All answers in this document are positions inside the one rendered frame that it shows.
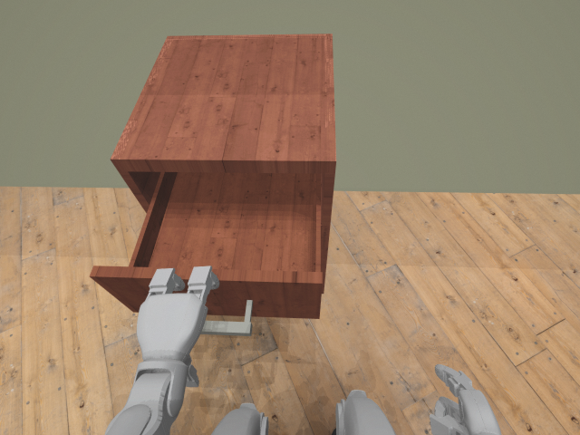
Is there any drawer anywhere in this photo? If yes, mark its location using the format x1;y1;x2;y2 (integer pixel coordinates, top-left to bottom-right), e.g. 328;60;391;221
90;172;323;319

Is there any cabinet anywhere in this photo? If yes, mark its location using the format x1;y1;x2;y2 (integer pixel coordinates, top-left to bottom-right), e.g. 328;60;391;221
111;34;336;294

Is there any robot left hand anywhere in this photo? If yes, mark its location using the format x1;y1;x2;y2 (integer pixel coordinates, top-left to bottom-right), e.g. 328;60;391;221
137;266;219;387

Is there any robot left forearm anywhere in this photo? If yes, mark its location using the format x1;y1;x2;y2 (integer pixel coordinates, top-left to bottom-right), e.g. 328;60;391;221
105;358;189;435

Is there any robot left thigh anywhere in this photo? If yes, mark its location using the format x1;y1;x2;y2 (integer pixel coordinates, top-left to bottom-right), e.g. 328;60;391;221
211;409;269;435

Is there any robot right hand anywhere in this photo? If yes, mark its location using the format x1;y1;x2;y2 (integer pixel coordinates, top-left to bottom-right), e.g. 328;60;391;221
430;364;502;435

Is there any right robot shin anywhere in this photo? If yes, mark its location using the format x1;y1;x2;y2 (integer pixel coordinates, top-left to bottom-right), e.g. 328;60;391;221
346;390;367;400

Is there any handle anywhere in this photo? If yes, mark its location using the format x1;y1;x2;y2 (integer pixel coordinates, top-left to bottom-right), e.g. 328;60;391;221
201;300;253;336

